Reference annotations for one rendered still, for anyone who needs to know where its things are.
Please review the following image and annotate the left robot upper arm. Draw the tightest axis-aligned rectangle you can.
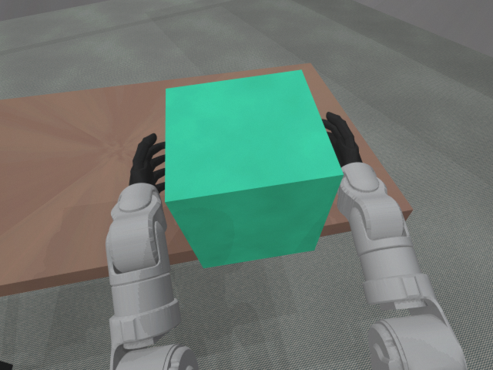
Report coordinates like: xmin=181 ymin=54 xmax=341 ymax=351
xmin=116 ymin=344 xmax=199 ymax=370

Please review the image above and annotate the right robot forearm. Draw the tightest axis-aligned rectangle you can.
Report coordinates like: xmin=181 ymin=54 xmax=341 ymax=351
xmin=337 ymin=162 xmax=468 ymax=370

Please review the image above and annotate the left robot forearm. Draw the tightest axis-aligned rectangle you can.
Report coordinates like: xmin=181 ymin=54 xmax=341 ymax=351
xmin=106 ymin=183 xmax=181 ymax=370

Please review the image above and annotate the right robot upper arm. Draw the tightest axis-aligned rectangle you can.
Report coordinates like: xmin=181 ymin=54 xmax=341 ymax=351
xmin=368 ymin=314 xmax=466 ymax=370

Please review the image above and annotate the carton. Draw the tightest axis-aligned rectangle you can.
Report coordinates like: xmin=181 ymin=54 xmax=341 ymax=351
xmin=165 ymin=70 xmax=344 ymax=268

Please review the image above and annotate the left robot hand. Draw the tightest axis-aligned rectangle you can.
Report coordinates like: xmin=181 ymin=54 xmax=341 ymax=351
xmin=129 ymin=133 xmax=166 ymax=193

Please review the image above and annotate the right robot hand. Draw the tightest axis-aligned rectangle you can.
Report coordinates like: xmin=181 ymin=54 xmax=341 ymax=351
xmin=322 ymin=112 xmax=363 ymax=167

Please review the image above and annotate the table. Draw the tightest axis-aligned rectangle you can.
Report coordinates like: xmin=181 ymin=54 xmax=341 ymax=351
xmin=0 ymin=63 xmax=413 ymax=370

